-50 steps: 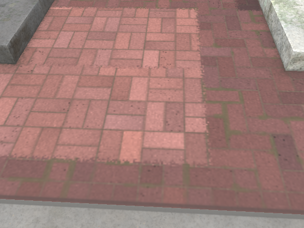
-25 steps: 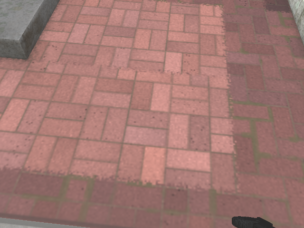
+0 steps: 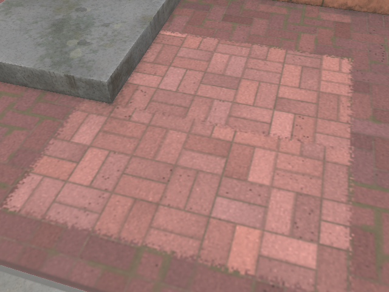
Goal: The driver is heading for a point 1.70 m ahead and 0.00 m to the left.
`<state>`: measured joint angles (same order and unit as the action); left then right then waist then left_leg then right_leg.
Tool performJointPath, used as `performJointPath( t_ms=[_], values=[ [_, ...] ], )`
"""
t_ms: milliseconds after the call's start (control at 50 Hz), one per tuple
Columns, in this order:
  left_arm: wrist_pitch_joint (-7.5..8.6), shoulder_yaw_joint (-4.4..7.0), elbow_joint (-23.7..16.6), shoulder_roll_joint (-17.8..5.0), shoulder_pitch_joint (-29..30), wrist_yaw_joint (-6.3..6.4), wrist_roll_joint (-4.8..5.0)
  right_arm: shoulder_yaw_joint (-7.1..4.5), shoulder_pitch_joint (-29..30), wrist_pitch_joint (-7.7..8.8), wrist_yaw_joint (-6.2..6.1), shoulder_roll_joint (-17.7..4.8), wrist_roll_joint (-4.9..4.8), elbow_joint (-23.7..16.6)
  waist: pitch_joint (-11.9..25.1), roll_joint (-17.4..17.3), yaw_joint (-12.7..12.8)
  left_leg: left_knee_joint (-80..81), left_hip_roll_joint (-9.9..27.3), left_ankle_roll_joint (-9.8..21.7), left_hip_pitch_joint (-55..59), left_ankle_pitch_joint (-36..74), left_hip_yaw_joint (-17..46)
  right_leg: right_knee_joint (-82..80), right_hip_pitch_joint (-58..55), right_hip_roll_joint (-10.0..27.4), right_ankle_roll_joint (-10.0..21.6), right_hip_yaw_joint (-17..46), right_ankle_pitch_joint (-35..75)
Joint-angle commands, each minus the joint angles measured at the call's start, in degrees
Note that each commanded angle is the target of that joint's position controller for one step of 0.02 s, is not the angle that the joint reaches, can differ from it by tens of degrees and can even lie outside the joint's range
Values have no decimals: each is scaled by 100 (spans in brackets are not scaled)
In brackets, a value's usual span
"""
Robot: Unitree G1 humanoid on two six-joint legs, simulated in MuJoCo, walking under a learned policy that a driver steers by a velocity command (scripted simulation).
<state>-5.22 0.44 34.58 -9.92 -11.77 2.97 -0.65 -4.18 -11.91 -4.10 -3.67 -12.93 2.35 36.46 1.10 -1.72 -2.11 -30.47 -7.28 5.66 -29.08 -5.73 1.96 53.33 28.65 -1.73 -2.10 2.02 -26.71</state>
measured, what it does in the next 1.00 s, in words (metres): walks ahead: right foot, then left foot 0.12 m lower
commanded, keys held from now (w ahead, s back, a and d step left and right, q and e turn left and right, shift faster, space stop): q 0.02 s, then w+q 0.16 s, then w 0.50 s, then w+e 0.32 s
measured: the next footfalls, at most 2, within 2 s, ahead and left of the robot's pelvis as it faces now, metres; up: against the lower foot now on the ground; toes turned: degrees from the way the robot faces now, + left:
right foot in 0.06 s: +0.08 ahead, -0.11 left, +0.00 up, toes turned +2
left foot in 0.36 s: -0.15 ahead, +0.06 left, -0.11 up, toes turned +15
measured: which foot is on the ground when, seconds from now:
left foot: down 0.00-0.04, up 0.06-0.34, down 0.36-0.82, up 0.84-1.00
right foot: up 0.00-0.04, down 0.06-0.32, up 0.34-0.78, down 0.80-1.00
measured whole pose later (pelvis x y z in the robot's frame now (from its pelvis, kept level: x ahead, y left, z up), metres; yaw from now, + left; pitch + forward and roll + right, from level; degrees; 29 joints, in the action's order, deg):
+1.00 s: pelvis +0.19 +0.02 -0.02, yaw +5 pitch +2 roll -2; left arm 2.5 3.4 50.7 -12.9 -22.7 0.1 -1.5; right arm -1.1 -11.5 4.3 0.7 -10.4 2.4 36.8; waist 2.7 -0.9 -0.6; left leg -91.3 2.0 4.6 -43.7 -11.7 4.3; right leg 42.9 23.0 -8.4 8.5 -6.0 -22.5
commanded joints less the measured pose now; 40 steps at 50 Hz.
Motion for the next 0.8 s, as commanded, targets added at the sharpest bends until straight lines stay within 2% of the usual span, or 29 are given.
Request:
performJointPath(
  t_ms=[20, 40, 60, 80, 100, 120, 140, 160, 180, 200, 220, 260, 300, 320, 340, 360, 380, 400, 420, 440, 480, 500, 540, 580, 600, 680, 720, 760, 800],
  values=[
    [85, 161, 66, -486, -1355, 55, 40, -310, 593, -31, 121, -817, -75, -444, 211, -951, 541, 1909, 564, -443, 129, -2703, 1408, -2796, -1724, -511, 364, -781, 10],
    [106, 185, 365, -462, -1807, 81, 57, -357, 569, -36, 152, -826, -150, -341, 321, -295, 743, 893, 214, -633, -162, -3055, 1023, -3749, -2559, -410, 489, -822, 1116],
    [150, 187, 354, -408, -1116, 82, 72, -347, -140, -70, 152, -589, -92, 5, 478, 1155, 369, -1817, -262, -447, -351, -2916, 428, -3540, -2653, 312, 473, -154, 1584],
    [213, 171, -256, -710, -126, 15, -508, -312, -122, -81, 158, -561, -44, -336, 610, 2302, -61, -3944, -630, -797, -564, -2138, -91, -3337, -1363, 1619, 1150, 1235, 1192],
    [316, 124, -711, -578, 834, 32, -591, -384, -241, -109, 166, -924, -18, -297, 567, 1614, -489, -5329, -252, -887, -291, -1593, 364, -3744, -302, 1796, 1285, 1602, 598],
    [355, 129, -1041, -562, 1686, 98, -597, -397, -421, -210, 180, -1015, 37, -249, 511, 1172, -869, -6238, -103, -977, 233, -1161, 465, -3433, 434, 1432, 975, 902, 911],
    [411, 144, -1276, -714, 2293, 110, -570, -436, -1112, -297, 231, -1204, -38, -84, 731, 923, -1245, -6576, 127, -993, 731, -1081, 211, -3239, 651, 1359, 790, 581, 1096],
    [516, 206, -1296, -731, 2401, 116, -384, -478, -1413, -352, 323, -1398, 41, 20, 591, 675, -1262, -6774, 273, -1029, 925, -675, 117, -2846, 839, 1160, 605, 64, 1218],
    [618, 174, -1279, -721, 2376, 108, -311, -495, -1724, -386, 397, -1503, 42, 152, 670, 490, -1269, -6652, 258, -917, 1181, -126, -229, -2430, 897, 1039, 609, -150, 957],
    [665, 134, -1269, -609, 2080, 80, -296, -410, -1592, -376, 420, -1356, 6, 104, 513, 388, -980, -5975, 290, -810, 992, -284, -367, -2141, 578, 1012, 594, -178, 802],
    [671, 111, -1099, -566, 1555, 53, -314, -250, -1136, -328, 451, -1101, -145, -55, 171, 277, -584, -4115, 404, -665, 370, -741, -458, -1896, -223, 974, 533, -238, 686],
    [517, 179, -811, -648, 431, 39, -432, 3, -282, -169, 521, -646, -320, -344, -208, 685, 251, -617, 524, -320, -10, -1964, -720, -1449, -1365, 1063, 657, -291, 480],
    [251, 364, -586, -805, -198, 193, -378, 72, -513, -144, 469, -378, -250, -51, 169, 857, 551, 1426, 670, -226, 1371, -629, -1339, -707, -1496, 909, 901, -398, 440],
    [189, 356, -627, -665, -139, 279, -355, 78, -1084, -153, 475, -340, -265, 215, 274, 523, 399, 2086, 882, -58, 2293, 330, -1276, 149, -917, 777, 992, -478, 701],
    [186, 292, -497, -302, -205, 282, -329, 143, -1463, -76, 533, -190, -232, 484, 243, -604, 242, 2318, 965, 139, 2780, 869, -978, 2022, -245, 241, 945, -1120, 71],
    [130, 175, -566, 140, 259, 130, -250, 288, -1569, 101, 678, -32, 64, 523, 37, -1054, 167, 1056, 994, 237, 2809, 512, -398, 5098, 1519, -78, 787, -1192, -633],
    [207, 35, -894, 633, 467, 22, -3, 312, -961, 236, 737, -600, 191, 111, -239, -984, 729, -762, 1580, -105, 2352, 3402, 449, 6616, 3090, 20, 590, -412, -625],
    [410, -63, -1272, 574, 1171, 80, -52, -95, -1562, 322, 577, -1580, 266, 131, 239, -1060, 165, 346, 2755, 303, 2631, 1748, 1640, 7032, 3969, 149, 348, -72, 194],
    [588, -105, -1794, 215, 2291, 124, -212, -255, -1402, 420, 420, -2003, 169, 104, -369, -1577, -149, 2355, 3622, 966, 2390, -3564, 3744, 6717, 5187, 545, 109, 140, 562],
    [622, 144, -1658, -563, 3024, 21, -214, 66, -1091, 501, 273, -923, 84, 67, -1413, -29, -326, 2585, 3174, 1031, 2441, -4222, 3524, 7218, 6122, 621, -57, -35, 1046],
    [642, 173, -1368, -597, 2617, -276, -159, 131, -1816, 779, 168, -858, 65, 461, -1490, 533, -333, 2260, 2946, 944, 3129, -3411, 3165, 6943, 6475, 674, 71, 77, 1045],
    [594, 137, -1289, -418, 2592, -368, -146, 140, -2082, 872, 134, -749, 36, 700, -1485, 673, -328, 2201, 2748, 903, 3188, -3282, 2798, 6819, 6423, 702, 141, -59, 926],
    [485, -20, -1105, 86, 2219, -392, -57, 140, -2200, 974, 176, -548, 3, 1032, -1393, 509, -156, 2070, 2392, 694, 2952, -2950, 2137, 7008, 6245, 581, 336, -177, 641],
    [430, -136, -1163, 231, 2212, -359, 16, 193, -2117, 994, 253, -326, -13, 1273, -1402, 184, -23, 2254, 1976, 480, 2384, -2789, 1356, 6261, 5813, 599, 483, -513, 404],
    [413, -164, -1270, 251, 2427, -396, 15, 218, -2125, 952, 186, -151, -66, 1371, -1506, 98, -11, 2524, 1889, 448, 2091, -2322, 1206, 5559, 5435, 707, 548, -521, 471],
    [303, -123, -1042, 111, 1960, -443, 2, 205, -2332, 926, 146, -293, -159, 1558, -843, -125, -63, 3059, 1897, 604, 2815, 1620, 221, 3489, 3477, 621, 971, -1273, 459],
    [330, -137, -703, 200, 1384, -436, 60, 195, -2021, 882, 153, -442, -246, 1480, -316, -256, 328, 2284, 1751, 446, 2951, 5267, -662, 2235, 1891, 192, 1304, -1750, 117],
    [328, 12, -381, -34, 718, -380, 36, 117, -1975, 880, 151, -768, -209, 1433, 304, -871, 667, 1086, 2155, 426, 3247, 8289, -673, 1660, 618, -302, 1376, -1952, -108],
    [389, 249, 29, -624, -576, -329, 16, -2, -1629, 950, 275, -1053, -214, 1233, 1044, -1209, 1349, -1360, 2041, 279, 2953, 8251, -746, 272, -1231, -511, 1632, -1022, -484]
  ],
)
Velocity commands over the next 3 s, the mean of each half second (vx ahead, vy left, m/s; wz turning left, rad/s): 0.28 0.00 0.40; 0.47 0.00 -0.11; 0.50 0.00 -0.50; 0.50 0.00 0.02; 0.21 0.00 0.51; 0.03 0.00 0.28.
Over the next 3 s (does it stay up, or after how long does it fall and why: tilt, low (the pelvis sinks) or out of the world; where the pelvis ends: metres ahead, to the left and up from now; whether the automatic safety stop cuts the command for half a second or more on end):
stays up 0.98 -0.09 0.03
